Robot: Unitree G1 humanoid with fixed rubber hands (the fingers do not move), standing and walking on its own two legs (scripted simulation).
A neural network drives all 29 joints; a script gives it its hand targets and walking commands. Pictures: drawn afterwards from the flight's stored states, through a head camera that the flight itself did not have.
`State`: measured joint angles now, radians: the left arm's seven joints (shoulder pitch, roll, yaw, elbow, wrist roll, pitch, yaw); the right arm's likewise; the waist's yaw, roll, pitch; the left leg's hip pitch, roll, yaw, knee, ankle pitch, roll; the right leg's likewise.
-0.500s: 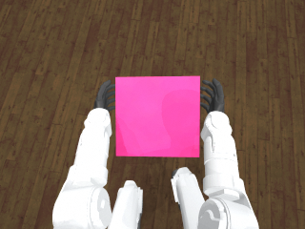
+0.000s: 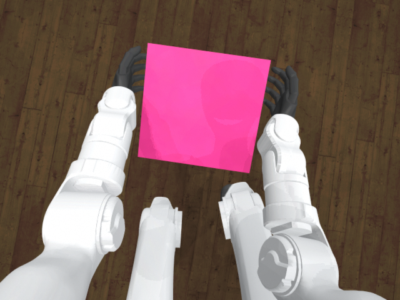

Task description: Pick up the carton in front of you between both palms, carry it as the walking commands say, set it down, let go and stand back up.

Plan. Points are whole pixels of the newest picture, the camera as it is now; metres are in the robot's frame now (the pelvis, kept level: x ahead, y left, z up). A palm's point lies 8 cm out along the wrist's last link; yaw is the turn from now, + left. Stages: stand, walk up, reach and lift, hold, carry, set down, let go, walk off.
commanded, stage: set down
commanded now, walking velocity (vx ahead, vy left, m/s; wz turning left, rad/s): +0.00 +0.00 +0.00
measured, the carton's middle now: (203, 109) +0.48 -0.05 -0.22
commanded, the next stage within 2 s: none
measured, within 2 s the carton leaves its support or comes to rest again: rests again in 1.30 s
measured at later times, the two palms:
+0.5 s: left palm (144, 88) +0.55 +0.09 -0.25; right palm (268, 112) +0.46 -0.19 -0.22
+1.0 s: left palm (143, 90) +0.55 +0.09 -0.26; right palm (268, 112) +0.46 -0.20 -0.23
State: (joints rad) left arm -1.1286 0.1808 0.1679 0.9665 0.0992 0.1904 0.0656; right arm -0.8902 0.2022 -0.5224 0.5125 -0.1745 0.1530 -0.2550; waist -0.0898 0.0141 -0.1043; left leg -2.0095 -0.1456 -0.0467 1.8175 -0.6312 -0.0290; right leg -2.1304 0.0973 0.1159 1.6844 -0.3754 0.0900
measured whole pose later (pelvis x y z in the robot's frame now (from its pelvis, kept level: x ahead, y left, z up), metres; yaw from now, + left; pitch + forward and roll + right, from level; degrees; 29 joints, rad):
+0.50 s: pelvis -0.01 +0.01 -0.08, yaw -2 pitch +46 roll -4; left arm -1.49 0.30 -0.03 1.20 0.07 0.18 0.07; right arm -1.19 0.08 -0.66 0.73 -0.10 0.15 -0.21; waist -0.17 -0.04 0.11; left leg -2.24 -0.17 -0.06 2.10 -0.66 -0.01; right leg -2.32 0.10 0.09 1.91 -0.40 0.15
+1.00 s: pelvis -0.01 +0.02 -0.09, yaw -3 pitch +46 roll -6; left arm -1.51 0.26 0.10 1.22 0.22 0.18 0.00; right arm -1.22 0.03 -0.75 0.83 -0.18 0.15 -0.11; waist -0.15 -0.04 0.10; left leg -2.29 -0.15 -0.05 2.14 -0.65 0.01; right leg -2.35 0.08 0.06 1.95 -0.42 0.14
